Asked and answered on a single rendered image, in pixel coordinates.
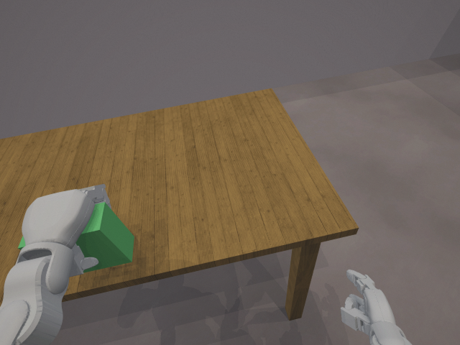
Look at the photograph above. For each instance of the table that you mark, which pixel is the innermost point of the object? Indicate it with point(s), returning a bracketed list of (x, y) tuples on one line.
[(199, 185)]

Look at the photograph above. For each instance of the robot left hand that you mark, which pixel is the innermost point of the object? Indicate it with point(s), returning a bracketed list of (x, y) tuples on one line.
[(61, 218)]

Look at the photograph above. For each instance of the robot right hand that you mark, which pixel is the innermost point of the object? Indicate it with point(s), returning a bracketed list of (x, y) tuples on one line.
[(360, 314)]

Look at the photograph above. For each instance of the robot left forearm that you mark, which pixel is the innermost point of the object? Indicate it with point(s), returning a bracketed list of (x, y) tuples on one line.
[(31, 311)]

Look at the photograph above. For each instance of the sponge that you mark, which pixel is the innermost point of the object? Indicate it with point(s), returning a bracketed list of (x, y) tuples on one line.
[(105, 237)]

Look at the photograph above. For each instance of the robot right forearm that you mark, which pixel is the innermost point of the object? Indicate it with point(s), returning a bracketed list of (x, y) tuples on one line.
[(386, 333)]

